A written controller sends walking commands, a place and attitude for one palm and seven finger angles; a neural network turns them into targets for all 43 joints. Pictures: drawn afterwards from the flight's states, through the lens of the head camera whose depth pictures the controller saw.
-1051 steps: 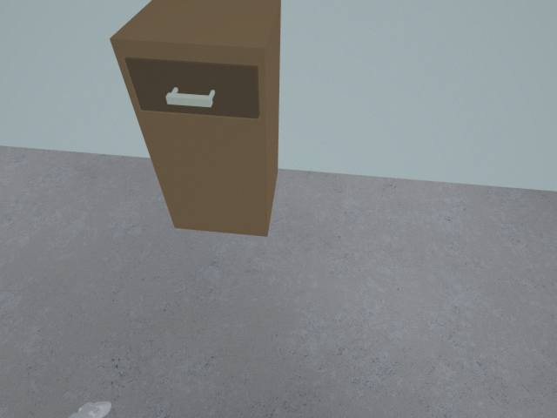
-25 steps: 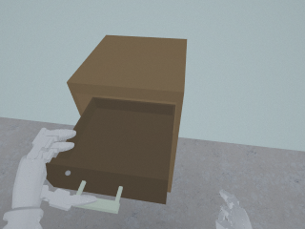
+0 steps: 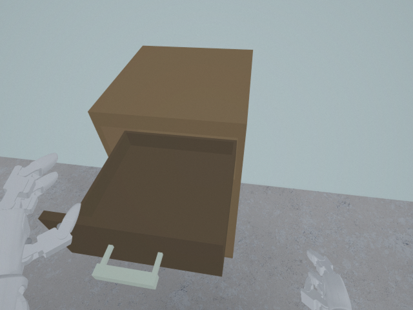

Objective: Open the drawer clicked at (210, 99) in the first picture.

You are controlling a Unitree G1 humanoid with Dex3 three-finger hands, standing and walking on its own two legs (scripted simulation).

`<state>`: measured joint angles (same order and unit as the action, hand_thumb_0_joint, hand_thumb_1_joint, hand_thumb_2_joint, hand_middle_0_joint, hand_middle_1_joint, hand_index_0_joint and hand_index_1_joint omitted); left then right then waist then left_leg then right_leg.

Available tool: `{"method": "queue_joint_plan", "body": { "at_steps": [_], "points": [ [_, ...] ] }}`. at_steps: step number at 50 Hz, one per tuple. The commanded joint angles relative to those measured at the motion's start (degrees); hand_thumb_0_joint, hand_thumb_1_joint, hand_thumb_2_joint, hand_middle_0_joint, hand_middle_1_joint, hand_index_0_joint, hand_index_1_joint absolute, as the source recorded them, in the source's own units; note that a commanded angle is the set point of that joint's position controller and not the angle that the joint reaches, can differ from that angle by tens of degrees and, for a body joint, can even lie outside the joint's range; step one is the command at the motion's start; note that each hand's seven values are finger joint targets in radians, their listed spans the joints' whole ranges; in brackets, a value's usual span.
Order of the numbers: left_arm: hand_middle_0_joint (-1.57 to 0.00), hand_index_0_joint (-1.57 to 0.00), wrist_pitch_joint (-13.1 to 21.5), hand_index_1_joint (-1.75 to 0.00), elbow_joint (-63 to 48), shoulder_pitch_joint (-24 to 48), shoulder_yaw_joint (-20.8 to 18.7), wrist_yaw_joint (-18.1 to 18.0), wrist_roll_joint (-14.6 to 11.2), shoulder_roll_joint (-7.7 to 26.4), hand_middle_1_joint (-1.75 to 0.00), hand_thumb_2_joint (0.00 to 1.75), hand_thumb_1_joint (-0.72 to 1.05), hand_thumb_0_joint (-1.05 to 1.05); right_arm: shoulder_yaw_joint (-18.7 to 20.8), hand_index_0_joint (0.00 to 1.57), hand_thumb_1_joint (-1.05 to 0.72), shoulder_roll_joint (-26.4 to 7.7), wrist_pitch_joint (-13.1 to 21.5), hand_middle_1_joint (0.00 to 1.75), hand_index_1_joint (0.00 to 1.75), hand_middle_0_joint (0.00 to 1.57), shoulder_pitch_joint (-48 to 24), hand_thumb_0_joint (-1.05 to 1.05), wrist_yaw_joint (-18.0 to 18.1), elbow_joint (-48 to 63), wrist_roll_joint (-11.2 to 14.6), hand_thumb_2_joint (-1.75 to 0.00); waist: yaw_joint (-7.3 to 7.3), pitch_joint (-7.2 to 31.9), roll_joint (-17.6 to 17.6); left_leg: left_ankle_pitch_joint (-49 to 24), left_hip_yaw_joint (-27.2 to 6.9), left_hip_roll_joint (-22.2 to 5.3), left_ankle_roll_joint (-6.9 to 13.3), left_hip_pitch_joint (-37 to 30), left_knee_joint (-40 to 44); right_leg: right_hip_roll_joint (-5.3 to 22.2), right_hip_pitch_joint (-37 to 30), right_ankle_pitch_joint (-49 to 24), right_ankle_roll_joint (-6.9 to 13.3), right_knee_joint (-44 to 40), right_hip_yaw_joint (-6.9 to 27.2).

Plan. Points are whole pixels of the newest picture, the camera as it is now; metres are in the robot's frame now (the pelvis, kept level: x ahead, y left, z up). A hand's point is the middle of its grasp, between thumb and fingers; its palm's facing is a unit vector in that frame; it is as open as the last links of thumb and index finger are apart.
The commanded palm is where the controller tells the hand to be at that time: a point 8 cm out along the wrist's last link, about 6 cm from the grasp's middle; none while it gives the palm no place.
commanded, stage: draw the hand back to the body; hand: left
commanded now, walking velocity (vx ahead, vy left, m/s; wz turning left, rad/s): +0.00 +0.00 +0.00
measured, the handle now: (129, 265) +0.22 +0.20 -0.06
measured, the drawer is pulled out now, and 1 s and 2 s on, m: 0.30 0.30 0.30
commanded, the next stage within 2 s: step back with the hand held close in 0.26 s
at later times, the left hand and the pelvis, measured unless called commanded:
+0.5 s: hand (59, 225) +0.18 +0.23 +0.17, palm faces +0.39 -0.80 -0.46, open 7.4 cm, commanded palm +0.11 +0.27 +0.17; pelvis -0.02 -0.01 +0.00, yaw +0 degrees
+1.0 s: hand (27, 267) +0.13 +0.25 +0.16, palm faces +0.35 -0.80 -0.49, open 7.4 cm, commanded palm +0.06 +0.30 +0.17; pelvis -0.07 +0.01 -0.01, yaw +0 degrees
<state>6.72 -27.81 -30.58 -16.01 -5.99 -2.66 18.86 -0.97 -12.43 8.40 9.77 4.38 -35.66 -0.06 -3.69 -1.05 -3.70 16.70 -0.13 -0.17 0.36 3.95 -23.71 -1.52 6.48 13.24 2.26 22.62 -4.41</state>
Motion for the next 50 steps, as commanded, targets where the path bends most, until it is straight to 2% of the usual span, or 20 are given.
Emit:
{"method": "queue_joint_plan", "body": {
  "at_steps": [1,4,7,9,12,14,18,19,20,21,22,24,28,29,32,34,40,45,48,50],
  "points": [
    [-0.21,-0.21,3.4,-0.34,-10.9,3.0,-5.6,-0.9,-0.3,8.2,-0.34,0.87,0.83,0.00,1.9,0.20,-0.90,-4.9,2.9,0.30,0.30,0.20,-7.4,0.00,0.2,9.4,0.3,-0.90,0.20,3.4,1.1,-17.0,-0.5,-2.2,0.9,1.0,2.7,3.9,-1.7,-12.3,-0.9,-3.6,2.0],
    [-0.20,-0.20,3.2,-0.30,-11.7,3.9,-6.3,-0.9,-0.1,9.2,-0.30,0.90,0.90,0.00,2.0,0.20,-0.90,-5.1,2.9,0.30,0.30,0.20,-8.0,0.00,0.2,9.3,0.2,-0.90,0.07,3.8,0.3,-17.1,-0.3,-2.0,1.0,0.6,2.5,3.8,-1.7,-12.5,-0.9,-4.1,2.5],
    [-0.20,-0.20,3.2,-0.30,-11.4,2.9,-6.6,-1.1,-0.3,9.2,-0.30,0.90,0.90,0.00,2.0,0.20,-0.90,-4.8,2.9,0.30,0.30,0.20,-7.8,0.00,0.3,9.3,0.2,-0.90,-0.06,4.6,2.2,-17.0,-0.4,-2.0,1.2,0.6,2.7,4.0,-2.5,-13.0,-1.1,-3.7,2.3],
    [-0.20,-0.20,3.1,-0.30,-12.3,4.0,-6.6,-1.0,-0.1,9.6,-0.30,0.90,0.90,0.00,1.9,0.20,-0.90,-4.9,2.8,0.30,0.30,0.20,-8.1,0.00,0.3,9.2,0.3,-0.90,0.05,4.3,-0.3,-17.0,-0.4,-1.9,1.0,0.5,2.5,3.9,-2.0,-12.5,-0.8,-4.2,2.8],
    [-0.20,-0.20,3.1,-0.30,-10.8,3.0,-6.6,-1.1,-0.4,9.0,-0.30,0.90,0.90,0.00,1.9,0.20,-0.90,-4.7,2.6,0.30,0.30,0.20,-8.0,0.00,0.3,9.1,0.3,-0.90,0.00,3.9,1.7,-16.1,-0.4,-2.0,1.2,0.8,2.7,4.1,-1.9,-11.9,-1.1,-4.2,2.5],
    [-0.20,-0.20,3.2,-0.30,-11.7,4.1,-6.5,-1.0,-0.1,9.4,-0.30,0.90,0.90,0.00,1.9,0.20,-0.90,-4.7,2.8,0.30,0.30,0.20,-8.5,0.00,0.4,9.1,0.4,-0.90,0.04,3.2,-0.9,-15.2,-0.3,-1.9,1.0,0.7,2.8,4.0,-1.2,-10.5,-0.9,-4.8,2.9],
    [-0.20,-0.20,3.4,-0.30,-11.2,2.7,-6.6,-1.2,-0.2,9.3,-0.30,0.90,0.90,0.00,2.0,0.20,-0.90,-4.6,2.9,0.30,0.30,0.20,-8.1,0.00,0.3,9.1,0.4,-0.90,-0.14,4.3,1.6,-15.6,-0.4,-2.0,1.1,0.7,2.8,4.0,-1.9,-10.9,-1.1,-4.2,2.4],
    [-0.20,-0.20,6.8,-0.30,-16.2,13.8,-15.0,-1.8,-0.6,17.2,-0.30,0.90,0.90,0.00,0.7,0.20,-0.90,-5.4,1.7,0.30,0.30,0.20,-6.1,0.00,-0.1,12.4,1.6,-0.90,2.39,-4.1,-2.5,-9.1,-2.2,-2.1,1.5,5.7,2.4,6.6,5.6,-9.7,-0.6,-7.3,8.2],
    [-0.20,-0.20,7.3,-0.30,-12.8,8.1,-13.1,-1.9,0.3,13.6,-0.30,0.90,0.90,0.00,1.4,0.20,-0.90,-4.5,0.9,0.30,0.30,0.20,-5.7,0.00,0.5,10.7,0.5,-0.90,2.86,-3.9,4.1,-7.5,-4.1,-2.7,1.6,6.5,1.7,7.5,6.0,-8.7,-0.7,-7.6,8.6],
    [-0.20,-0.20,7.0,-0.30,-10.1,2.9,-10.0,-1.3,0.4,10.0,-0.30,0.90,0.90,0.00,1.9,0.20,-0.90,-5.2,0.3,0.30,0.30,0.20,-5.8,0.00,0.3,10.7,0.7,-0.90,3.17,-0.9,7.4,-7.6,-3.0,-2.6,2.0,4.8,-0.3,8.5,6.7,-8.3,-0.9,-7.4,8.4],
    [-0.20,-0.20,6.9,-0.30,-10.3,0.2,-9.3,-1.1,0.5,9.2,-0.30,0.90,0.90,0.00,2.3,0.20,-0.90,-5.5,-0.2,0.30,0.30,0.20,-6.2,0.00,0.1,11.1,0.8,-0.90,3.16,2.0,7.4,-8.8,-2.5,-2.5,2.2,4.0,-1.9,9.3,6.2,-9.8,-0.7,-6.7,8.6],
    [-0.20,-0.20,7.5,-0.30,-14.2,-1.5,-8.9,-1.0,0.7,9.3,-0.30,0.90,0.90,0.00,2.5,0.20,-0.90,-5.8,-0.6,0.30,0.30,0.20,-6.4,0.00,0.0,12.1,0.7,-0.90,3.10,6.3,2.9,-12.0,-2.0,-2.6,2.1,4.2,-1.8,10.0,4.1,-14.4,-0.2,-4.1,8.2],
    [-0.20,-0.20,7.5,-0.30,-15.3,-6.0,-11.0,-1.7,0.8,10.7,-0.30,0.90,0.90,0.00,3.7,0.20,-0.90,-6.1,-1.8,0.30,0.30,0.20,-6.0,0.00,0.3,12.7,0.9,-0.90,3.34,10.1,3.6,-19.1,-3.3,-4.2,2.0,6.5,-1.6,9.2,1.1,-19.1,-0.8,0.3,6.8],
    [-0.20,-0.20,7.5,-0.30,-15.6,-6.1,-11.9,-2.0,0.8,11.7,-0.30,0.90,0.90,0.00,3.9,0.20,-0.90,-6.2,-2.0,0.30,0.30,0.20,-6.5,0.00,0.5,12.5,0.8,-0.90,3.41,10.1,2.5,-20.3,-3.5,-4.2,1.8,6.7,-1.7,9.3,1.6,-19.7,-0.5,0.7,6.7],
    [-0.20,-0.20,7.7,-0.30,-15.9,-7.7,-12.4,-2.3,0.4,11.8,-0.30,0.90,0.90,0.00,4.3,0.20,-0.90,-5.9,-2.6,0.30,0.30,0.20,-6.3,0.00,0.6,13.1,1.2,-0.90,3.61,10.2,4.6,-20.5,-4.4,-4.7,1.8,8.7,-2.2,9.2,2.0,-19.1,-0.5,2.0,6.5],
    [-0.20,-0.20,7.8,-0.30,-17.2,-7.8,-13.0,-2.5,0.4,12.7,-0.30,0.90,0.90,0.00,4.5,0.20,-0.90,-5.8,-2.5,0.30,0.30,0.20,-6.6,0.00,0.9,13.0,1.1,-0.90,3.68,10.0,3.0,-19.5,-4.9,-4.7,1.8,9.3,-2.4,9.4,3.2,-18.4,-0.1,2.3,7.1],
    [-0.20,-0.20,8.4,-0.30,-19.3,-8.1,-12.5,-3.3,0.5,12.3,-0.30,0.90,0.90,0.00,4.5,0.20,-0.90,-6.1,-1.5,0.30,0.30,0.20,-5.4,0.00,0.9,13.2,1.0,-0.90,3.64,8.4,1.4,-11.3,-7.1,-5.9,2.5,14.0,-1.0,8.6,5.3,-9.4,-0.2,3.7,7.3],
    [-0.20,-0.20,9.2,-0.30,-20.7,-6.6,-12.6,-4.2,1.3,12.4,-0.30,0.90,0.90,0.00,4.2,0.20,-0.90,-6.5,-0.1,0.30,0.30,0.20,-4.6,0.00,1.0,13.4,0.5,-0.90,3.69,6.3,-1.1,-1.4,-9.2,-7.5,3.5,22.1,2.4,7.0,3.7,-3.2,-0.9,6.7,7.2],
    [-0.20,-0.20,9.5,-0.30,-20.2,-6.6,-12.8,-4.7,1.7,11.8,-0.30,0.90,0.90,0.00,4.1,0.20,-0.90,-6.4,0.6,0.30,0.30,0.20,-3.9,0.00,1.0,13.6,0.1,-0.90,3.82,5.8,-0.6,2.9,-9.8,-8.0,3.9,27.0,3.0,6.5,1.7,-2.3,-1.1,8.4,7.5],
    [-0.20,-0.20,9.5,-0.30,-20.9,-6.2,-12.4,-5.0,1.7,11.3,-0.30,0.90,0.90,0.00,4.2,0.20,-0.90,-6.4,1.0,0.30,0.30,0.20,-3.1,0.00,1.2,13.2,-0.4,-0.90,4.19,6.2,1.1,2.9,-9.8,-7.2,3.6,26.6,1.1,7.0,2.5,-2.5,-0.5,7.1,8.5]
  ]
}}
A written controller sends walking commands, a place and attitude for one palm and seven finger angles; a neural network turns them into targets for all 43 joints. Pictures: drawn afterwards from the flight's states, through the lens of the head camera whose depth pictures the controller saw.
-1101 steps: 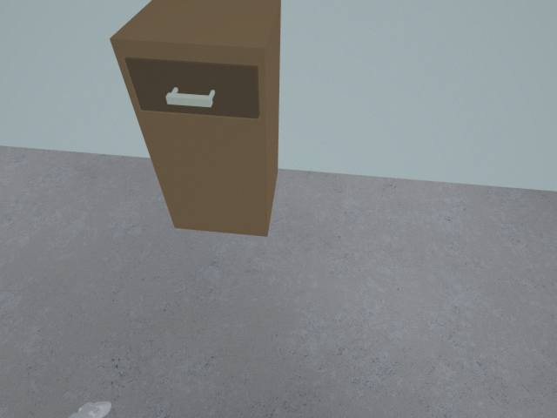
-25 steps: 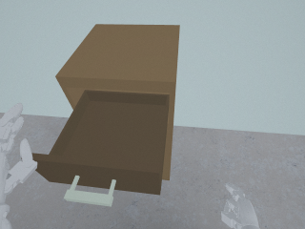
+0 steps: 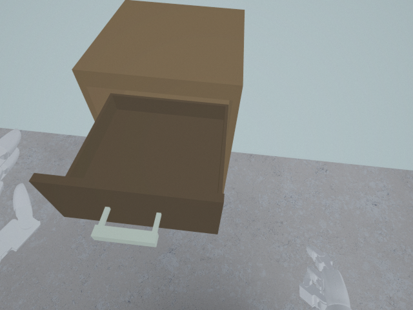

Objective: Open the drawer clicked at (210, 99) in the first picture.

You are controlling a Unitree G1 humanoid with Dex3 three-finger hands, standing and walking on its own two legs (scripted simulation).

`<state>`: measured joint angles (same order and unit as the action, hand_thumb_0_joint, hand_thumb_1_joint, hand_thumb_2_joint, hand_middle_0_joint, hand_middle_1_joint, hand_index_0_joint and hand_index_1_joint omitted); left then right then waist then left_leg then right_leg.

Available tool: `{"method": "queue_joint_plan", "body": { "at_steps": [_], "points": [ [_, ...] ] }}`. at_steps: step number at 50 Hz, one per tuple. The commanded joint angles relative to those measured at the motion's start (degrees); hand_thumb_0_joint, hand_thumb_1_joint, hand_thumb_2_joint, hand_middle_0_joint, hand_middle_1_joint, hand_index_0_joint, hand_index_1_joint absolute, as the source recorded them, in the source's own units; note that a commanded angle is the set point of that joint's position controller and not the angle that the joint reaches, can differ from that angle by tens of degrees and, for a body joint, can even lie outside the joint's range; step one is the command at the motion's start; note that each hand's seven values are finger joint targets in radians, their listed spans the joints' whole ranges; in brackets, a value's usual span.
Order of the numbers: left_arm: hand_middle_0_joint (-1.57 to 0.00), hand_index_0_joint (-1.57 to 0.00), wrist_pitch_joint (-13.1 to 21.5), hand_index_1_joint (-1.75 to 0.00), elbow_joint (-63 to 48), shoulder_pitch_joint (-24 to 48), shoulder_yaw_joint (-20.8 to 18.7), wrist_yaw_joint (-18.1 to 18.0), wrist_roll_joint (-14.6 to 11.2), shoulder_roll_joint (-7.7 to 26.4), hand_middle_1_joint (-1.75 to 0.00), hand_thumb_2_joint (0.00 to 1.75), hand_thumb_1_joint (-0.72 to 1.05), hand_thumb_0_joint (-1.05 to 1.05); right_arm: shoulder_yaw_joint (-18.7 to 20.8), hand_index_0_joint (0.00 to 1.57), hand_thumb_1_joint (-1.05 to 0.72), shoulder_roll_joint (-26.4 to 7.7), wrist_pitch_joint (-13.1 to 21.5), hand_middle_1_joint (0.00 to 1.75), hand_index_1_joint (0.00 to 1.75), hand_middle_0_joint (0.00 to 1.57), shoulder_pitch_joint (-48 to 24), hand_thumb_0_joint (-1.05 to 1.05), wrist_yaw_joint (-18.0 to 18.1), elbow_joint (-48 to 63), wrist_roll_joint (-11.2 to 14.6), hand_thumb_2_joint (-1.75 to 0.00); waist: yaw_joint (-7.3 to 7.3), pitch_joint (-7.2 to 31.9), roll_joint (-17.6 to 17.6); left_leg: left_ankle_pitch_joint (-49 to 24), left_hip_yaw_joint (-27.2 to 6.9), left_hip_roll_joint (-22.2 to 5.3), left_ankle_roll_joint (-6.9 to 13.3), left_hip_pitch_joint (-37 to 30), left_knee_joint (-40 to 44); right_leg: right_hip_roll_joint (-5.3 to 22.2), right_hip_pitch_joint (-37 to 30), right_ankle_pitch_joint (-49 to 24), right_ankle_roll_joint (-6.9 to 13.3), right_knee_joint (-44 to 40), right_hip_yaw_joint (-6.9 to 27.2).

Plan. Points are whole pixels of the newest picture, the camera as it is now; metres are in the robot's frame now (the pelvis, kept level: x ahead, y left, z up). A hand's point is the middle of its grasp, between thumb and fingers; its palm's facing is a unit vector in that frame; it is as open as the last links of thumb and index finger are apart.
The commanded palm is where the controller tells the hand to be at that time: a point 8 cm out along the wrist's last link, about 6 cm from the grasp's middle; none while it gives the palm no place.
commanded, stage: step back with the hand held close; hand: left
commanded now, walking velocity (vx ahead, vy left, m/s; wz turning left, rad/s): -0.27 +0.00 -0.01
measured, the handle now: (128, 225) +0.29 +0.19 -0.05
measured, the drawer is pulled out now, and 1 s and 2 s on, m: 0.30 0.30 0.30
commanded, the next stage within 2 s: stop stepping back and stand still in 0.76 s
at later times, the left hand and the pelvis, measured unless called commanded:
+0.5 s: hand (37, 263) +0.15 +0.21 +0.17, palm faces +0.29 -0.83 -0.47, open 7.4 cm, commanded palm +0.08 +0.26 +0.19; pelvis -0.06 -0.02 +0.00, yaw -3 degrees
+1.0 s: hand out of the picture -0.01 +0.16 +0.17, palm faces +0.30 -0.81 -0.50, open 7.4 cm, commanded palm -0.07 +0.21 +0.19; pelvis -0.20 -0.07 +0.00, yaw +0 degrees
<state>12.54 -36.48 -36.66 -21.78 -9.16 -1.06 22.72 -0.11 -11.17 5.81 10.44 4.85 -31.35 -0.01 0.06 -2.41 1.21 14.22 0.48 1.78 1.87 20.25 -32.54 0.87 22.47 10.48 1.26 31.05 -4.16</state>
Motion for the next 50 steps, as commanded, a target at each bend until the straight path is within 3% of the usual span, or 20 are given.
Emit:
{"method": "queue_joint_plan", "body": {
  "at_steps": [1,7,12,15,20,24,26,28,29,32,34,35,37,39,42,45,46,47,48,50],
  "points": [
    [-0.20,-0.20,3.7,-0.30,-11.7,-0.1,-6.5,-1.9,0.0,7.2,-0.30,0.90,0.90,0.00,3.4,0.20,-0.90,-7.8,3.7,0.30,0.30,0.20,-3.6,0.00,0.6,8.8,-0.4,-0.90,0.61,7.3,-3.3,6.8,-9.5,-8.3,1.8,9.3,8.1,5.6,-11.4,1.7,1.1,-3.0,9.5],
    [-0.20,-0.20,3.9,-0.30,-12.7,1.0,-5.8,-2.9,-0.4,7.1,-0.30,0.90,0.90,0.00,3.3,0.20,-0.90,-7.6,3.6,0.30,0.30,0.20,-2.5,0.00,0.9,6.9,-0.8,-0.90,1.09,7.0,2.2,11.5,-6.1,-3.8,-0.1,-4.1,-3.5,12.4,4.7,12.7,4.9,-12.3,13.4],
    [-0.20,-0.20,4.6,-0.30,-13.7,1.0,-7.4,-3.5,1.4,7.7,-0.30,0.90,0.90,0.00,2.6,0.20,-0.90,-7.0,5.3,0.30,0.30,0.20,-4.3,0.00,1.6,7.8,-2.7,-0.90,1.01,5.2,-16.1,10.7,-22.1,-19.1,5.0,19.1,23.2,-2.5,-12.8,14.4,-1.3,19.1,4.2],
    [-0.20,-0.20,4.2,-0.30,-12.5,-2.0,-6.9,-3.3,-0.4,7.3,-0.30,0.90,0.90,0.00,3.6,0.20,-0.90,-6.5,6.3,0.30,0.30,0.20,-2.5,0.00,1.5,5.2,-2.6,-0.90,-0.29,10.6,-10.4,-25.4,-15.7,-17.7,6.0,-2.3,11.5,-1.6,-2.7,18.5,-1.2,16.4,5.5],
    [-0.20,-0.20,3.1,-0.30,-13.3,0.9,-4.6,-0.2,-1.9,7.1,-0.30,0.90,0.90,0.00,2.5,0.20,-0.90,-8.0,7.0,0.30,0.30,0.20,-5.0,0.00,-0.9,4.3,-0.8,-0.90,-0.42,10.0,-12.4,-27.9,-13.3,-17.0,4.6,-9.1,11.5,-0.4,-6.1,10.7,-1.4,1.1,3.7],
    [-0.20,-0.20,4.3,-0.30,-12.7,-0.3,-8.3,1.6,-2.4,10.5,-0.30,0.90,0.90,0.00,2.7,0.20,-0.90,-8.6,6.1,0.30,0.30,0.20,-6.4,0.00,-1.4,4.8,0.0,-0.90,-1.21,12.3,-6.3,-18.8,-8.2,-12.9,1.7,-8.0,6.3,2.2,-13.2,-7.3,-0.7,-11.8,3.3],
    [-0.20,-0.20,3.8,-0.30,-11.2,-0.7,-6.6,2.0,-3.3,9.0,-0.30,0.90,0.90,0.00,3.8,0.20,-0.90,-7.6,5.2,0.30,0.30,0.20,-5.2,0.00,-1.4,5.6,2.3,-0.90,-0.05,15.5,9.0,-6.6,0.0,-3.7,-2.3,-9.4,-9.0,13.4,-9.3,-25.2,4.8,-12.1,10.9],
    [-0.20,-0.20,3.4,-0.30,-9.5,-1.6,-8.4,1.2,-3.2,10.0,-0.30,0.90,0.90,0.00,3.5,0.20,-0.90,-5.7,3.6,0.30,0.30,0.20,-8.1,0.00,-0.8,6.2,2.4,-0.90,-0.58,10.1,10.4,12.8,-2.5,-0.7,-2.5,3.3,-24.1,20.7,-7.5,-32.0,10.0,-12.1,14.9],
    [-0.20,-0.20,3.0,-0.30,-8.4,-2.4,-8.9,1.2,-2.6,9.9,-0.30,0.90,0.90,0.00,2.5,0.20,-0.90,-4.8,3.0,0.30,0.30,0.20,-9.1,0.00,-0.7,6.3,1.7,-0.90,-0.34,9.3,8.1,14.9,-3.3,-1.4,-2.5,7.5,-23.5,21.1,-10.2,-38.1,10.8,-10.1,14.8],
    [-0.20,-0.20,2.7,-0.30,-8.1,-4.0,-8.5,0.2,-1.0,8.6,-0.30,0.90,0.90,0.00,1.0,0.20,-0.90,-3.6,1.1,0.30,0.30,0.20,-9.1,0.00,0.9,5.9,0.7,-0.90,1.32,9.1,5.9,7.7,0.4,-2.2,-2.5,6.0,-0.4,13.8,-17.9,-48.9,4.7,-3.5,7.5],
    [-0.20,-0.20,2.7,-0.30,-11.4,-2.9,-7.1,0.3,-1.2,8.9,-0.30,0.90,0.90,0.00,2.4,0.20,-0.90,-5.2,0.7,0.30,0.30,0.20,-8.7,0.00,1.3,6.3,1.0,-0.90,1.87,10.8,-0.1,-20.9,0.1,-6.4,-1.6,-3.2,14.5,9.0,-17.1,-40.2,-0.1,3.5,3.8],
    [-0.20,-0.20,3.3,-0.30,-14.3,-1.9,-7.0,0.5,-1.2,9.4,-0.30,0.90,0.90,0.00,3.6,0.20,-0.90,-6.6,1.0,0.30,0.30,0.20,-7.5,0.00,0.9,6.7,1.1,-0.90,0.47,14.1,-8.0,-41.6,-5.3,-13.3,0.5,-10.7,12.3,5.0,-11.5,-18.9,-1.9,6.7,2.1],
    [-0.20,-0.20,4.5,-0.30,-15.0,-5.2,-7.4,1.3,-2.0,9.3,-0.30,0.90,0.90,0.00,5.0,0.20,-0.90,-6.7,3.4,0.30,0.30,0.20,-5.3,0.00,-0.8,7.1,1.2,-0.90,-0.23,16.4,-12.6,-54.3,-9.5,-20.0,4.3,-17.8,9.1,1.5,-2.2,12.6,-0.8,11.5,3.6],
    [-0.20,-0.20,4.1,-0.30,-17.9,-5.5,-8.4,1.2,-1.9,10.1,-0.30,0.90,0.90,0.00,4.1,0.20,-0.90,-6.4,4.4,0.30,0.30,0.20,-5.6,0.00,-1.1,6.0,-0.3,-0.90,-0.45,14.7,-18.8,-51.2,-10.0,-20.8,5.7,-13.7,9.1,1.8,-1.6,15.7,-1.5,13.6,4.2],
    [-0.20,-0.20,3.5,-0.30,-17.2,-4.1,-7.2,1.0,-2.0,8.1,-0.30,0.90,0.90,0.00,4.2,0.20,-0.90,-7.3,5.2,0.30,0.30,0.20,-5.2,0.00,-1.9,5.3,0.4,-0.90,-0.29,11.4,-12.9,-41.6,-8.5,-19.3,4.5,-10.1,8.3,1.6,-5.4,9.4,-1.5,6.5,2.9],
    [-0.20,-0.20,3.0,-0.30,-13.1,-4.7,-7.6,0.9,-2.2,7.6,-0.30,0.90,0.90,0.00,3.8,0.20,-0.90,-8.0,4.8,0.30,0.30,0.20,-4.8,0.00,-1.9,6.6,1.4,-0.90,-0.15,7.7,-8.3,-4.6,-3.9,-13.4,1.4,1.4,5.5,3.7,-13.9,2.8,-1.9,-5.7,2.1],
    [-0.20,-0.20,3.0,-0.30,-11.9,-3.4,-8.6,0.5,-2.1,9.7,-0.30,0.90,0.90,0.00,3.4,0.20,-0.90,-7.2,4.2,0.30,0.30,0.20,-4.7,0.00,-1.9,7.2,1.8,-0.90,0.52,5.1,0.7,10.8,0.1,-7.4,-1.0,3.2,-1.4,8.6,-10.3,4.3,0.0,-13.2,7.9],
    [-0.20,-0.20,2.0,-0.30,-10.1,-1.9,-8.6,0.1,-2.5,10.1,-0.30,0.90,0.90,0.00,3.9,0.20,-0.90,-7.0,3.4,0.30,0.30,0.20,-3.9,0.00,-1.3,7.3,2.3,-0.90,0.82,5.4,11.6,14.5,1.8,-0.7,-3.2,0.7,-17.7,18.1,1.6,23.4,5.4,-22.2,23.2],
    [-0.20,-0.20,1.0,-0.30,-8.9,-0.5,-7.3,-0.2,-2.7,8.7,-0.30,0.90,0.90,0.00,4.4,0.20,-0.90,-6.9,2.7,0.30,0.30,0.20,-3.8,0.00,-1.0,5.9,2.2,-0.90,0.47,4.5,12.0,12.0,-1.6,-0.9,-2.6,0.6,-31.3,21.8,6.4,26.8,7.5,-24.7,27.0],
    [-0.20,-0.20,0.6,-0.30,-8.2,1.6,-6.8,-0.5,-2.4,8.4,-0.30,0.90,0.90,0.00,2.8,0.20,-0.90,-5.4,1.9,0.30,0.30,0.20,-4.1,0.00,-0.7,4.9,1.0,-0.90,2.71,6.2,7.0,8.5,-2.7,-2.2,-3.1,1.4,-33.8,19.1,3.7,21.3,7.3,-20.0,19.2]
  ]
}}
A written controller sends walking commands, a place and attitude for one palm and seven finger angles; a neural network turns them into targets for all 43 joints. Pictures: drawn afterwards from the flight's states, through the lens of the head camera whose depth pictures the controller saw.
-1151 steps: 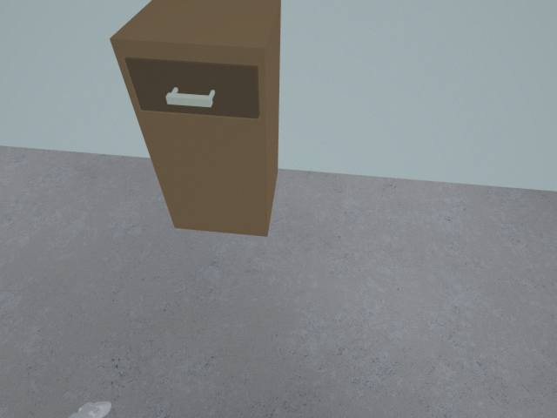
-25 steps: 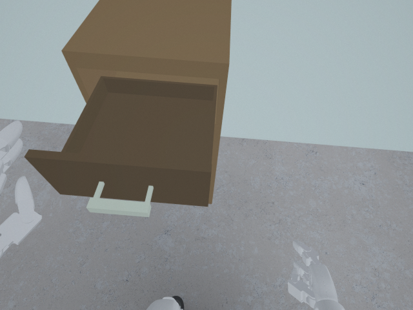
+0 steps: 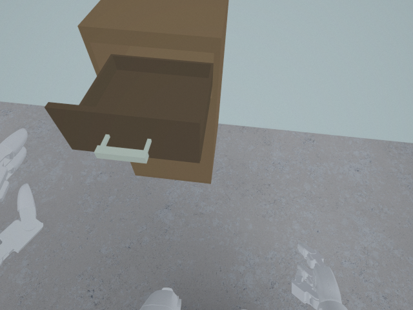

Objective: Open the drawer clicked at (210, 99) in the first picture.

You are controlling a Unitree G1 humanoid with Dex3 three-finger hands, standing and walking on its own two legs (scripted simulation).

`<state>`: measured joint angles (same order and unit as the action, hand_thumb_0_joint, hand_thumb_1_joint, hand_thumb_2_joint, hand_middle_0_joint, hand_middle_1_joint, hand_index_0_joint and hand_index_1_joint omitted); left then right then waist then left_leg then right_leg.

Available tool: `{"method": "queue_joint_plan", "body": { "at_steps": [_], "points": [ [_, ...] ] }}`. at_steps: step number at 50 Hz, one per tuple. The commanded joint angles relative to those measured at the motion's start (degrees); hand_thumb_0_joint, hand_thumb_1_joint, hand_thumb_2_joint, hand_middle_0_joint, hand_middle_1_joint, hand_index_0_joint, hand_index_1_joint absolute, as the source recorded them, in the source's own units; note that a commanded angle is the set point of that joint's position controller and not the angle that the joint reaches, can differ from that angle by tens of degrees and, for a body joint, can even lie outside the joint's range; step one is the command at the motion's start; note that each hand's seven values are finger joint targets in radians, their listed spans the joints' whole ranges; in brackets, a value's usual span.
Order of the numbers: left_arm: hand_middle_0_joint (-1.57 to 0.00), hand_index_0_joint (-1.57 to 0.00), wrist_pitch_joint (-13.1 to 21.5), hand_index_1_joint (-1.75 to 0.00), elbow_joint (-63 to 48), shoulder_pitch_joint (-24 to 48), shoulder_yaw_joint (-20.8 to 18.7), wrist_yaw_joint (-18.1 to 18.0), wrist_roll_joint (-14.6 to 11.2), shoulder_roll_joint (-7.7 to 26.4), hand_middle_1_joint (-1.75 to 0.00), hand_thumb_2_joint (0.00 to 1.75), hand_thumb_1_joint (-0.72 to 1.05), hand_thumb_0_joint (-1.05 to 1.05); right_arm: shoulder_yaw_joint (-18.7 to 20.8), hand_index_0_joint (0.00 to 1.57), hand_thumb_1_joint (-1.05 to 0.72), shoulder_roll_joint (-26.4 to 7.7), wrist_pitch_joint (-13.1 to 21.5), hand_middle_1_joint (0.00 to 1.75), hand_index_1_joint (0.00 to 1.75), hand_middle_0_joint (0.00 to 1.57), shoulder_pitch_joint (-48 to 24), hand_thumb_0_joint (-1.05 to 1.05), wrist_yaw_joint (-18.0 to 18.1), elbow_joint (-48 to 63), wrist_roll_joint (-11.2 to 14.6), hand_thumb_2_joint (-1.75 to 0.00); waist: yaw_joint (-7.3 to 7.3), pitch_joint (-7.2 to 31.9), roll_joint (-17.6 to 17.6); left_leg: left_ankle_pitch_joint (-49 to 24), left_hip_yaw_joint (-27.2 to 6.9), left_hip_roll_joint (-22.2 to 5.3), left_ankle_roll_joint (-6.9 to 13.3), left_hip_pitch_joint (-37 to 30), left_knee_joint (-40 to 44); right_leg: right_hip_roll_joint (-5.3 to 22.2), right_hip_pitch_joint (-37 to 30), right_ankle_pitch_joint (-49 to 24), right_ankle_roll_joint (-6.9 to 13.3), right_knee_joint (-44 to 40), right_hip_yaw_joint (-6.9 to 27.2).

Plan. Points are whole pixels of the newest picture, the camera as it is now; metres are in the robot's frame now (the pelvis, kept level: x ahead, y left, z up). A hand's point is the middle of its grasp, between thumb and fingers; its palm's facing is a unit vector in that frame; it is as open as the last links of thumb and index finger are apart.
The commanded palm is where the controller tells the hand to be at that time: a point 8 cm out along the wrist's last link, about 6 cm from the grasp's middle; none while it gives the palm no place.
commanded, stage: stop stepping back and stand still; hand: left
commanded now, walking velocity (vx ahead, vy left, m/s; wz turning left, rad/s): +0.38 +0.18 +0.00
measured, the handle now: (124, 147) +0.49 +0.25 -0.05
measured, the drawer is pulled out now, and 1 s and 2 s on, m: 0.30 0.30 0.30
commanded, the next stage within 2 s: let the arm hang, fingers relaxed in 0.96 s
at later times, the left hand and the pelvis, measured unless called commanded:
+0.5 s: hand out of the picture +0.10 +0.22 +0.17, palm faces +0.43 -0.79 -0.44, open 7.4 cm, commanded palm +0.04 +0.26 +0.18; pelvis -0.08 -0.02 +0.01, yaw +3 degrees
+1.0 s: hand out of the picture +0.09 +0.21 +0.16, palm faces +0.39 -0.80 -0.45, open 7.4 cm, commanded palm +0.02 +0.26 +0.18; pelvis -0.08 -0.03 +0.01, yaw +6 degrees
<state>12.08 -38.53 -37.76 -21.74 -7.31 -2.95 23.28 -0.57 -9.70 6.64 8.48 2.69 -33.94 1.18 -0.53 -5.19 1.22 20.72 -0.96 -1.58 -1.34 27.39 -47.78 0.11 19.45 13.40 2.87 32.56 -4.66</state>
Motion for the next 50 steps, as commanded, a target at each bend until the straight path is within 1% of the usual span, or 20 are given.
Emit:
{"method": "queue_joint_plan", "body": {
  "at_steps": [1,5,7,9,11,14,16,18,19,22,26,27,29,32,35,36,38,39,45,50],
  "points": [
    [-0.20,-0.20,0.9,-0.30,-4.6,2.3,-6.5,-2.6,-0.1,7.3,-0.30,0.90,0.90,0.00,2.9,0.20,-0.90,-6.8,1.1,0.30,0.30,0.20,-3.3,0.00,1.9,7.6,-0.7,-0.90,3.28,8.7,8.0,1.3,0.3,1.1,0.3,-6.6,-14.2,17.4,6.1,18.1,3.8,-21.0,15.0],
    [-0.20,-0.20,0.8,-0.30,-5.9,0.6,-4.3,-3.1,2.4,6.5,-0.30,0.90,0.90,0.00,2.7,0.20,-0.90,-8.2,3.2,0.30,0.30,0.20,-2.6,0.00,2.2,6.8,-1.4,-0.90,1.39,7.8,8.1,6.0,4.2,1.5,3.9,-13.2,14.0,15.5,2.1,19.6,1.8,-22.3,13.1],
    [-0.20,-0.20,1.7,-0.30,-10.2,0.8,-3.9,-3.3,2.6,6.7,-0.30,0.90,0.90,0.00,2.4,0.20,-0.90,-8.8,4.9,0.30,0.30,0.20,0.1,0.00,2.0,6.9,-2.0,-0.90,1.89,8.5,-0.4,3.6,4.8,0.9,5.5,-15.6,31.2,11.2,-2.9,18.9,0.4,-15.8,10.8],
    [-0.20,-0.20,3.4,-0.30,-13.7,1.8,-5.0,-3.2,2.4,8.4,-0.30,0.90,0.90,0.00,4.3,0.20,-0.90,-11.1,5.5,0.30,0.30,0.20,-0.4,0.00,2.1,9.2,-2.1,-0.90,0.76,8.9,-14.9,-1.6,-6.5,-9.1,8.3,-15.2,36.1,2.0,-4.9,7.9,-2.1,2.7,2.5],
    [-0.20,-0.20,3.0,-0.30,-11.6,-1.7,-6.9,-2.7,2.1,9.3,-0.30,0.90,0.90,0.00,3.8,0.20,-0.90,-8.6,4.7,0.30,0.30,0.20,0.2,0.00,1.4,7.6,-1.1,-0.90,1.41,10.0,-17.5,-1.1,-9.9,-12.2,9.3,-12.8,34.8,1.3,-1.0,12.8,-3.5,13.4,-0.7],
    [-0.20,-0.20,2.9,-0.30,-7.2,2.6,-7.0,-2.7,2.2,9.4,-0.30,0.90,0.90,0.00,3.5,0.20,-0.90,-9.5,4.4,0.30,0.30,0.20,-1.0,0.00,1.5,6.4,-0.6,-0.90,1.30,1.2,-9.0,-3.8,-6.8,-11.5,9.7,-3.6,29.6,1.6,-6.2,10.3,-3.0,3.5,0.2],
    [-0.20,-0.20,3.5,-0.30,-0.3,2.8,-7.3,-2.0,2.1,8.5,-0.30,0.90,0.90,0.00,4.1,0.20,-0.90,-10.2,3.5,0.30,0.30,0.20,-0.8,0.00,1.5,5.3,-0.4,-0.90,1.26,0.0,-0.2,2.4,-1.8,-5.1,6.4,0.9,18.3,4.6,-12.4,5.3,-1.3,-12.0,7.7],
    [-0.20,-0.20,3.8,-0.30,0.6,5.4,-8.1,-1.6,1.3,9.2,-0.30,0.90,0.90,0.00,5.2,0.20,-0.90,-9.2,2.6,0.30,0.30,0.20,0.2,0.00,1.2,5.7,0.2,-0.90,1.09,5.5,16.1,8.5,3.8,3.0,3.4,-1.6,-4.8,19.3,-4.1,31.2,4.2,-27.2,31.2],
    [-0.20,-0.20,3.8,-0.30,1.3,4.6,-6.3,-1.2,1.2,7.1,-0.30,0.90,0.90,0.00,5.7,0.20,-0.90,-9.8,1.9,0.30,0.30,0.20,0.8,0.00,0.9,5.1,0.1,-0.90,1.76,3.7,11.4,5.8,1.7,2.2,3.1,-0.9,-12.5,19.6,-0.4,32.5,4.8,-28.3,32.9],
    [-0.20,-0.20,3.6,-0.30,-1.9,5.1,-4.3,-1.0,1.5,6.5,-0.30,0.90,0.90,0.00,3.6,0.20,-0.90,-8.1,1.8,0.30,0.30,0.20,-0.2,0.00,0.7,5.6,-0.8,-0.90,2.67,6.3,7.4,2.0,4.0,0.6,3.1,-7.5,-3.3,16.1,4.9,24.1,5.0,-25.3,18.7],
    [-0.20,-0.20,2.7,-0.30,-7.6,2.5,-3.6,-3.1,2.8,6.9,-0.30,0.90,0.90,0.00,2.2,0.20,-0.90,-7.7,3.3,0.30,0.30,0.20,0.2,0.00,2.1,6.5,-2.0,-0.90,1.87,7.6,2.6,2.8,8.0,2.2,4.8,-18.4,21.3,12.2,4.3,26.1,2.6,-22.3,13.6],
    [-0.20,-0.20,3.0,-0.30,-9.7,3.3,-3.3,-3.4,2.7,6.8,-0.30,0.90,0.90,0.00,2.3,0.20,-0.90,-8.3,3.7,0.30,0.30,0.20,0.8,0.00,2.4,7.1,-2.2,-0.90,2.01,7.3,-2.1,3.9,5.8,0.8,5.4,-18.1,27.6,10.3,1.8,23.5,1.6,-17.5,12.2],
    [-0.20,-0.20,3.7,-0.30,-12.9,4.7,-4.6,-3.9,2.4,8.4,-0.30,0.90,0.90,0.00,3.2,0.20,-0.90,-10.0,3.5,0.30,0.30,0.20,0.2,0.00,2.4,8.9,-2.3,-0.90,1.33,8.0,-14.1,5.3,-11.7,-11.3,9.4,-17.4,35.5,0.9,1.1,10.9,-1.7,3.7,4.3],
    [-0.20,-0.20,1.8,-0.30,-7.0,2.3,-5.8,-3.2,2.2,7.9,-0.30,0.90,0.90,0.00,2.7,0.20,-0.90,-7.5,3.2,0.30,0.30,0.20,-0.6,0.00,1.2,7.5,-0.7,-0.90,1.95,3.7,-13.1,13.5,-12.5,-14.9,11.9,-6.4,37.4,0.3,2.5,13.3,-3.2,20.1,2.8],
    [-0.20,-0.20,1.7,-0.30,-4.2,2.7,-5.7,-2.7,1.8,7.8,-0.30,0.90,0.90,0.00,2.4,0.20,-0.90,-8.9,2.8,0.30,0.30,0.20,-1.9,0.00,1.2,7.2,-0.3,-0.90,0.78,1.3,-6.3,3.5,-4.8,-10.9,8.5,-1.3,27.6,1.5,-8.3,8.3,-2.9,-1.6,1.4],
    [-0.20,-0.20,2.0,-0.30,-2.1,3.0,-5.9,-2.2,1.8,7.8,-0.30,0.90,0.90,0.00,2.7,0.20,-0.90,-9.3,2.4,0.30,0.30,0.20,-1.9,0.00,1.1,6.8,-0.5,-0.90,1.04,0.7,-2.0,4.1,-1.5,-7.1,6.6,0.0,21.9,2.5,-10.2,4.8,-2.2,-9.5,5.1],
    [-0.20,-0.20,2.2,-0.30,-3.7,6.7,-6.5,-1.8,0.9,9.2,-0.30,0.90,0.90,0.00,3.2,0.20,-0.90,-8.5,2.2,0.30,0.30,0.20,-2.0,0.00,0.8,7.3,-0.3,-0.90,2.17,2.9,10.4,6.0,3.5,1.6,3.2,-1.6,5.9,15.1,-3.7,19.0,3.3,-22.3,25.5],
    [-0.20,-0.20,2.1,-0.30,-5.2,7.1,-5.5,-1.8,1.1,8.3,-0.30,0.90,0.90,0.00,3.7,0.20,-0.90,-8.3,2.0,0.30,0.30,0.20,-1.6,0.00,0.4,6.7,-0.1,-0.90,1.44,4.2,9.9,4.8,2.9,1.7,2.7,-2.7,-1.4,18.0,-2.2,23.6,4.2,-26.5,31.3],
    [-0.20,-0.20,2.5,-0.30,-9.4,0.5,-5.0,-3.1,1.7,7.6,-0.30,0.90,0.90,0.00,2.1,0.20,-0.90,-7.3,1.8,0.30,0.30,0.20,-1.3,0.00,0.9,6.8,-1.4,-0.90,1.79,8.9,1.6,-3.4,4.0,0.9,3.2,-15.2,21.2,12.1,-4.3,6.5,3.0,-18.8,14.4],
    [-0.20,-0.20,3.2,-0.30,-10.0,1.1,-6.4,-3.5,1.5,8.8,-0.30,0.90,0.90,0.00,2.2,0.20,-0.90,-7.9,2.3,0.30,0.30,0.20,-2.4,0.00,1.7,7.9,-1.0,-0.90,0.95,8.3,-9.0,-7.6,-6.1,-8.0,5.8,-12.9,30.4,3.6,-7.9,-0.2,-2.6,-7.7,7.5]
  ]
}}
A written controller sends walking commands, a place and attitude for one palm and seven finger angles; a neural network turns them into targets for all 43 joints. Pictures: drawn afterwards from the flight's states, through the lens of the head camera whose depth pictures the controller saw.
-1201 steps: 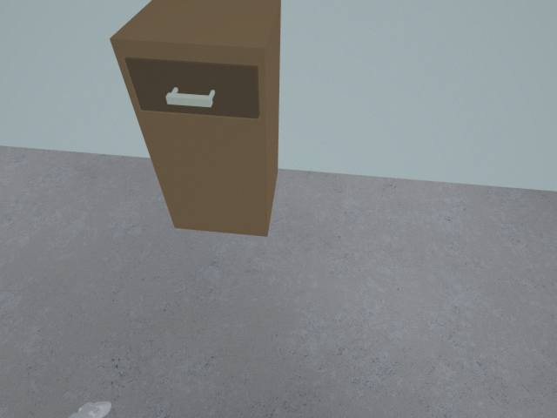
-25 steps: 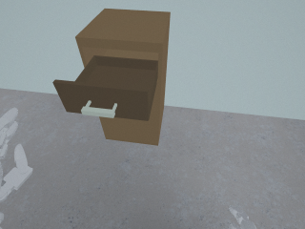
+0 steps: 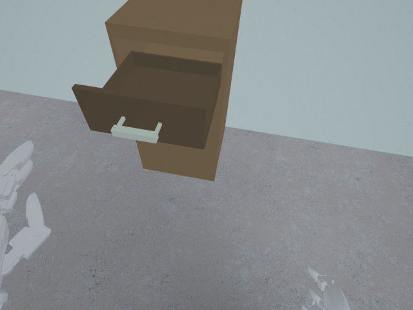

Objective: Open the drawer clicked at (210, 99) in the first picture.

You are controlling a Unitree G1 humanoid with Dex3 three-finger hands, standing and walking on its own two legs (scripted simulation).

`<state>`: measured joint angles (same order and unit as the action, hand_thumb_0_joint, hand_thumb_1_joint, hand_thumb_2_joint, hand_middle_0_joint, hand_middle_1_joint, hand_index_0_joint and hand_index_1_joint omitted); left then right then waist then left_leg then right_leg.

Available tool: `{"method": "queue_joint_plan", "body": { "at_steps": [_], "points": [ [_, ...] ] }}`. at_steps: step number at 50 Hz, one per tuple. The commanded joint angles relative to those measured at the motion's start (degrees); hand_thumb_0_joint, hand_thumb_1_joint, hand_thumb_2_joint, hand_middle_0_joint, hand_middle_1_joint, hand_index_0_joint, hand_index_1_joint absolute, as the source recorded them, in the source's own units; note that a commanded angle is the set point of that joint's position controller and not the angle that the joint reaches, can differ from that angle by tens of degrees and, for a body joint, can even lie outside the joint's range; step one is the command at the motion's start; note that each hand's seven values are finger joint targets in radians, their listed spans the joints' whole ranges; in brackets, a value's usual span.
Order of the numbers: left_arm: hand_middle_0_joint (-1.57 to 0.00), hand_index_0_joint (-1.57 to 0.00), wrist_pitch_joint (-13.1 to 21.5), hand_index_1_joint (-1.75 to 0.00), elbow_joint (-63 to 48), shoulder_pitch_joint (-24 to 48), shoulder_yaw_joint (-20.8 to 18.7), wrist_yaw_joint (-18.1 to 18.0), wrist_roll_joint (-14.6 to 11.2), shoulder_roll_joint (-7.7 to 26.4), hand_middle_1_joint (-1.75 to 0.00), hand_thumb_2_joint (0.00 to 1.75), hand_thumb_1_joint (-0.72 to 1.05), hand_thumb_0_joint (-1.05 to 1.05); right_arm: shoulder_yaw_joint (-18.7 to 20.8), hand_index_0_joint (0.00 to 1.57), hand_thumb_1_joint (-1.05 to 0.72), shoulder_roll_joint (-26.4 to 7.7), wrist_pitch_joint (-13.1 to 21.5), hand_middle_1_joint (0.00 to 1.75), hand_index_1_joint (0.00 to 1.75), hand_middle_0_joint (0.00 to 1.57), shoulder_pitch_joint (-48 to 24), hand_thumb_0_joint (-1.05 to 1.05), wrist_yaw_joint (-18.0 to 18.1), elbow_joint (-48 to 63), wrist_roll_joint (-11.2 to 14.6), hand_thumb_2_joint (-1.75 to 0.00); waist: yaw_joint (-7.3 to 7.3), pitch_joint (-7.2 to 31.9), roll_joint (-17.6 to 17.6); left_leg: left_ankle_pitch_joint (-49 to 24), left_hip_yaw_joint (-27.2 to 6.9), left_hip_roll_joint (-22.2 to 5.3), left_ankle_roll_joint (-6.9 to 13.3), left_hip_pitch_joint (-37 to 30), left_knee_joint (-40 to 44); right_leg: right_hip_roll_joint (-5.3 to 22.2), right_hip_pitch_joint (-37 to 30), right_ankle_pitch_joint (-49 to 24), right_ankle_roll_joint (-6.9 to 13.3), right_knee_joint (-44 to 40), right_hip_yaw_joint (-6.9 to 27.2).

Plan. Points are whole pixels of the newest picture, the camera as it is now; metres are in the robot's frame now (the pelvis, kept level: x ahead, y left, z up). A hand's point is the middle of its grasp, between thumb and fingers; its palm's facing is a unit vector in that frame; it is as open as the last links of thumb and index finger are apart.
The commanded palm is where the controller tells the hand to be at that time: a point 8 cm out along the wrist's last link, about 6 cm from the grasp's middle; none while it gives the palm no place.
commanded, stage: let the arm hang, fingers relaxed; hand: left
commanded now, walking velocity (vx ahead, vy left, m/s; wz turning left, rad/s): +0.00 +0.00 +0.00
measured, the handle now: (137, 128) +0.59 +0.23 -0.06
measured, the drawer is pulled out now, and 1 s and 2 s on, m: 0.30 0.30 0.30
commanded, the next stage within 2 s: look to check the result in 1.16 s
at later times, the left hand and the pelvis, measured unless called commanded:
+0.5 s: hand out of the picture -0.01 +0.19 -0.17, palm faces +0.03 -0.98 -0.21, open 7.0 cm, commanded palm none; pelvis -0.01 +0.01 +0.01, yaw +0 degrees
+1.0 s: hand out of the picture -0.01 +0.17 -0.17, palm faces +0.00 -0.98 -0.19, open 7.3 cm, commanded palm none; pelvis -0.01 +0.01 +0.01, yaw -2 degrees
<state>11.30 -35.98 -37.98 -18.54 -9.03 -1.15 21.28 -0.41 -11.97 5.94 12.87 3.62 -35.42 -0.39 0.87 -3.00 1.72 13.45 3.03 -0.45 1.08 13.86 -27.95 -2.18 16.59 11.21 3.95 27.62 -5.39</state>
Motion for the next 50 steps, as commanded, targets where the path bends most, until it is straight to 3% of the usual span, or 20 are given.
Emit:
{"method": "queue_joint_plan", "body": {
  "at_steps": [1,2,3,4,5,8,9,11,12,14,17,18,20,21,24,29,40,50],
  "points": [
    [-0.20,-0.20,4.0,-0.30,-11.9,0.5,-9.7,-1.8,-0.3,10.4,-0.30,0.90,0.90,0.00,2.1,0.20,-0.90,-5.9,3.0,0.30,0.30,0.20,-6.6,0.00,0.7,9.5,0.6,-0.90,-0.37,6.3,-9.2,-2.5,-9.4,-8.6,2.8,1.4,10.3,5.5,-6.8,-0.8,-3.3,-2.2,7.5],
    [-0.20,-0.20,3.9,-0.30,-11.2,0.3,-9.5,-1.6,-0.5,10.1,-0.30,0.90,0.90,0.00,2.2,0.20,-0.90,-6.0,3.1,0.30,0.30,0.20,-6.6,0.00,0.6,9.5,0.8,-0.90,-0.24,6.8,-7.4,-4.5,-8.5,-8.0,2.5,1.6,9.1,5.7,-8.2,-3.6,-3.3,-2.5,7.6],
    [-0.20,-0.20,-5.3,-0.30,39.0,9.1,12.8,6.8,4.7,-1.2,-0.30,0.90,0.90,0.00,5.6,0.20,-0.90,-14.0,5.5,0.30,0.30,0.20,-6.1,0.00,-4.5,-5.5,0.5,-0.90,2.73,3.8,-6.4,-16.3,-7.4,-7.3,2.0,5.3,-0.9,8.6,-1.2,-16.0,-2.4,5.7,4.3],
    [-0.20,-0.20,-9.6,-0.30,41.8,7.3,12.0,8.2,4.1,-2.7,-0.30,0.90,0.90,0.00,5.5,0.20,-0.90,-10.4,2.4,0.30,0.30,0.20,-0.1,0.00,-4.0,-5.8,0.5,-0.90,1.80,9.4,-2.8,-26.1,-5.2,-7.4,1.2,-0.1,-1.4,8.3,-3.1,-18.9,-2.0,4.5,6.3],
    [-0.20,-0.20,-10.5,-0.30,43.4,9.2,12.4,8.2,3.4,-3.9,-0.30,0.90,0.90,0.00,4.5,0.20,-0.90,-8.8,0.6,0.30,0.30,0.20,1.6,0.00,-3.6,-5.3,0.6,-0.90,1.15,11.6,2.1,-24.8,-7.5,-8.1,1.8,0.8,-2.6,7.7,-4.7,-17.0,-1.7,4.2,5.5],
    [-0.20,-0.20,-10.9,-0.30,53.4,15.4,13.2,8.3,3.3,-2.1,-0.30,0.90,0.90,0.00,3.1,0.20,-0.90,-7.6,-2.3,0.30,0.30,0.20,1.0,0.00,-3.1,-5.7,0.3,-0.90,0.11,10.6,11.6,-15.0,-5.6,-3.9,1.1,1.5,-4.7,10.5,-7.4,-22.7,0.5,1.5,8.5],
    [-0.20,-0.20,-11.1,-0.30,57.6,17.9,13.3,8.3,3.3,-1.3,-0.30,0.90,0.90,0.00,3.0,0.20,-0.90,-7.5,-3.2,0.30,0.30,0.20,0.6,0.00,-3.2,-6.5,0.1,-0.90,0.29,9.2,9.9,-12.5,-4.9,-2.8,0.8,1.8,-4.0,11.5,-7.4,-22.4,1.5,0.9,8.8],
    [-0.20,-0.20,-11.8,-0.30,66.0,21.2,14.1,8.1,2.8,-1.3,-0.30,0.90,0.90,0.00,2.3,0.20,-0.90,-5.9,-4.9,0.30,0.30,0.20,-0.8,0.00,-3.0,-8.8,-0.5,-0.90,-0.01,3.7,2.1,-8.3,-5.2,-2.5,0.8,1.1,-0.5,11.1,-4.1,-14.5,1.1,-2.3,9.7],
    [-0.20,-0.20,-12.1,-0.30,70.0,22.7,14.6,8.1,2.6,-1.3,-0.30,0.90,0.90,0.00,1.7,0.20,-0.90,-5.4,-5.6,0.30,0.30,0.20,-1.7,0.00,-2.9,-10.0,-0.7,-0.90,-0.19,0.7,-2.3,-6.2,-6.3,-3.1,1.0,1.8,2.4,9.7,-2.4,-7.3,0.4,-4.0,9.9],
    [-0.20,-0.20,-12.1,-0.30,77.1,23.3,15.4,7.9,2.3,-1.3,-0.30,0.90,0.90,0.00,1.2,0.20,-0.90,-5.3,-6.2,0.30,0.30,0.20,-2.3,0.00,-2.8,-12.4,-0.9,-0.90,-1.24,-1.6,-6.5,-2.5,-8.5,-5.0,1.6,3.2,7.8,6.9,-3.8,1.6,-0.6,-6.7,9.5],
    [-0.20,-0.20,-11.3,-0.30,85.7,21.7,16.1,8.0,2.0,-1.9,-0.30,0.90,0.90,0.00,1.0,0.20,-0.90,-4.8,-6.2,0.30,0.30,0.20,-0.4,0.00,-2.5,-16.6,-0.5,-0.90,-1.33,0.8,-7.2,3.5,-6.8,-4.0,1.2,1.8,9.1,7.4,-7.0,4.4,-0.5,-10.7,11.5],
    [-0.20,-0.20,-11.0,-0.30,87.4,20.7,15.4,7.8,2.2,-3.4,-0.30,0.90,0.90,0.00,1.1,0.20,-0.90,-3.5,-6.2,0.30,0.30,0.20,1.1,0.00,-2.3,-17.7,-0.7,-0.90,-1.13,2.7,-7.8,3.4,-6.1,-3.8,1.1,0.3,8.8,7.8,-7.5,4.4,-0.3,-11.7,11.5],
    [-0.20,-0.20,-10.8,-0.30,90.3,20.4,15.7,7.7,2.1,-3.8,-0.30,0.90,0.90,0.00,1.3,0.20,-0.90,-2.4,-6.4,0.30,0.30,0.20,3.6,0.00,-2.1,-19.9,-0.6,-0.90,-0.80,2.8,-8.3,2.8,-5.5,-4.1,1.1,-1.7,8.8,7.8,-6.7,3.9,-0.3,-12.7,10.9],
    [-0.20,-0.20,-10.8,-0.30,91.5,20.6,16.0,7.7,2.0,-3.8,-0.30,0.90,0.90,0.00,1.2,0.20,-0.90,-2.0,-6.4,0.30,0.30,0.20,4.8,0.00,-2.1,-20.9,-0.5,-0.90,-0.57,3.3,-6.7,2.5,-5.7,-4.2,1.1,-2.1,9.1,7.8,-7.0,4.0,-0.2,-12.8,10.6],
    [-0.20,-0.20,-10.8,-0.30,94.9,20.0,16.4,7.6,1.9,-4.3,-0.30,0.90,0.90,0.00,1.1,0.20,-0.90,-1.5,-6.6,0.30,0.30,0.20,7.5,0.00,-1.9,-23.6,-0.3,-0.90,-0.42,0.5,-3.6,2.0,-5.7,-4.6,1.3,-2.4,9.8,7.6,-5.0,5.5,-0.1,-13.6,9.9],
    [-0.20,-0.20,-10.9,-0.30,99.0,18.1,17.0,7.2,1.8,-5.5,-0.30,0.90,0.90,0.00,0.8,0.20,-0.90,-0.4,-6.7,0.30,0.30,0.20,10.8,0.00,-1.6,-26.7,-0.2,-0.90,-0.50,-2.0,-1.8,2.6,-5.4,-4.8,1.6,-2.1,10.6,7.5,-3.5,7.5,0.0,-13.9,9.6],
    [-0.20,-0.20,-11.2,-0.30,101.0,16.5,17.0,6.6,1.9,-7.6,-0.30,0.90,0.90,0.00,0.8,0.20,-0.90,2.3,-6.8,0.30,0.30,0.20,14.2,0.00,-1.4,-29.2,-0.5,-0.90,-0.45,-5.4,-2.2,5.9,-5.5,-4.6,1.8,0.7,11.4,6.9,-0.9,10.5,0.0,-12.7,9.7],
    [-0.20,-0.20,-10.7,-0.30,100.1,16.3,16.8,6.5,1.9,-9.0,-0.30,0.90,0.90,0.00,1.3,0.20,-0.90,3.6,-6.5,0.30,0.30,0.20,14.3,0.00,-1.4,-28.8,-0.6,-0.90,-0.30,-5.5,-2.9,5.8,-4.9,-4.6,1.8,0.6,11.1,6.6,-0.3,9.1,-0.3,-12.7,10.5]
  ]
}}
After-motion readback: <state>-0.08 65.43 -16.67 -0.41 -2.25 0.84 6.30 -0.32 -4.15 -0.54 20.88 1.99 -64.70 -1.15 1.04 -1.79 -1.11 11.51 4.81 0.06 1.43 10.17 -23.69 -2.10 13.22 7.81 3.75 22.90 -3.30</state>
